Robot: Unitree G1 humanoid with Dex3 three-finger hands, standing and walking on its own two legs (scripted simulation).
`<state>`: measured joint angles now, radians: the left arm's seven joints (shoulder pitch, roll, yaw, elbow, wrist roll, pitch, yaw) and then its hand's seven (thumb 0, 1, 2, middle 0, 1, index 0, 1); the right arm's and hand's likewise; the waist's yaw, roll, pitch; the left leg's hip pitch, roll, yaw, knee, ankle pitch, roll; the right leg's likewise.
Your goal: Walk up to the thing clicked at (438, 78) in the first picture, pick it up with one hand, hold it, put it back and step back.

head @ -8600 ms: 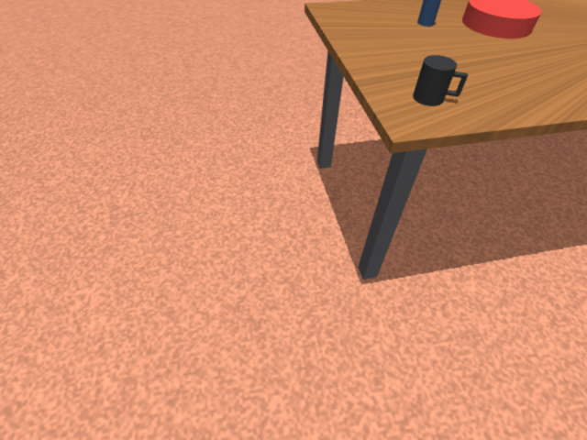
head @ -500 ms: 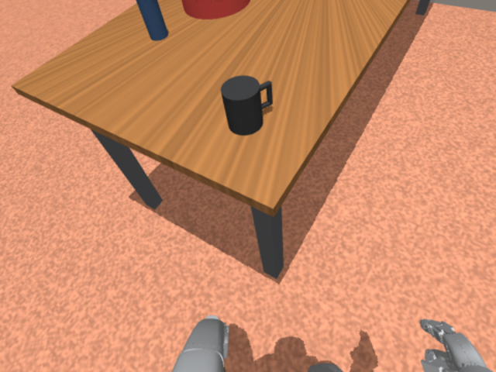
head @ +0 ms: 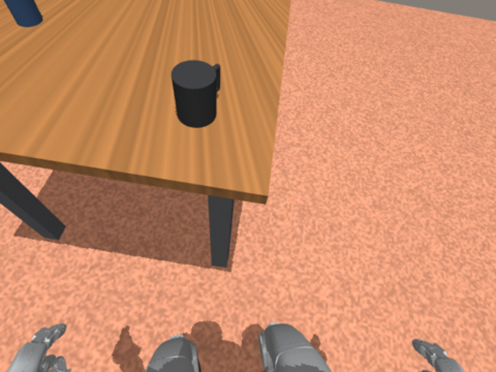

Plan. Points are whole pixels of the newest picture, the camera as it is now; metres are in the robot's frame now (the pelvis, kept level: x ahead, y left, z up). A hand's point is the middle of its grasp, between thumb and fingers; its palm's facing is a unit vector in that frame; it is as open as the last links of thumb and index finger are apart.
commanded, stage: walk up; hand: left
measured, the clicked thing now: (201, 90) +0.59 +0.08 +0.06
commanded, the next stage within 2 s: stand in 1.86 s
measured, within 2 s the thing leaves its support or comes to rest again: neither
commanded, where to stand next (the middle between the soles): +0.07 -0.05 m, yaw -10 degrees
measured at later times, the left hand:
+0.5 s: hand out of the picture +0.08 +0.22 -0.15, palm faces -0.19 -0.91 -0.38, open 7.4 cm
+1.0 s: hand (143, 347) +0.16 +0.16 -0.12, palm faces -0.19 -0.92 -0.35, open 7.4 cm
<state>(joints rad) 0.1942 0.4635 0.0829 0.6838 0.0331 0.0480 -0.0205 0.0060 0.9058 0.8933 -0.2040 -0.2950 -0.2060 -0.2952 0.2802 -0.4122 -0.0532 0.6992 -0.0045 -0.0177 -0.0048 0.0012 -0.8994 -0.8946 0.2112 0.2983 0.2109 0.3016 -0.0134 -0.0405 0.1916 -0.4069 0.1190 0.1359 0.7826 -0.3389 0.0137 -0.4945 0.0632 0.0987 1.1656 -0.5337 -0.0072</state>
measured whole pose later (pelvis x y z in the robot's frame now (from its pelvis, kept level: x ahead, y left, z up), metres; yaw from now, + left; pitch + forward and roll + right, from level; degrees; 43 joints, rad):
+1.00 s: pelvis +0.00 -0.06 +0.02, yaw -12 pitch -2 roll +0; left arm 0.07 0.35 0.02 1.06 0.00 -0.02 0.00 0.01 0.90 0.89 -0.21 -0.30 -0.21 -0.30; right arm 0.11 -0.38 -0.01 1.04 0.01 -0.03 0.01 0.00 -0.91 -0.90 0.20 0.30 0.20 0.30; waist 0.00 0.01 0.08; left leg -0.22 0.04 0.00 0.52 -0.27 -0.04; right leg -0.20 0.02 0.03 0.55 -0.31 -0.01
